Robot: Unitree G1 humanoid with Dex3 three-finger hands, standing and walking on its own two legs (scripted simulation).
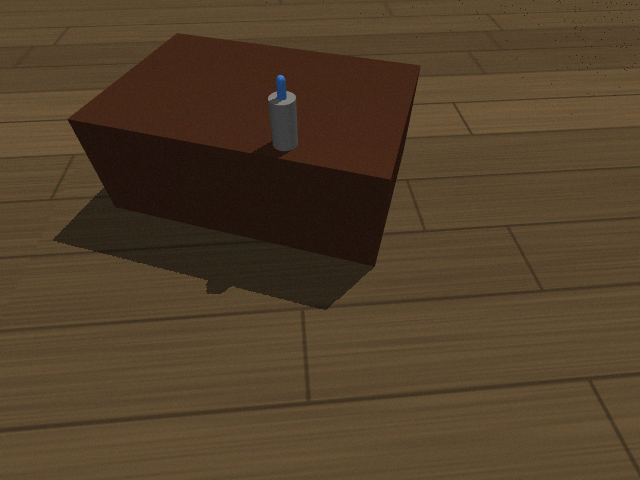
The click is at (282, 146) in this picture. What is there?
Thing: necked bottle
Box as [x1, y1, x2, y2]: [268, 75, 297, 150]
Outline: 278,75 276,77 277,90 268,96 273,146 279,150 289,150 294,148 297,144 295,96 291,92 285,90 284,77 282,75
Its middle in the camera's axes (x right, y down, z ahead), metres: -0.11 -0.41 +1.26
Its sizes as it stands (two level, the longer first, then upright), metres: 0.087 0.087 0.240
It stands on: a support 0.45 m high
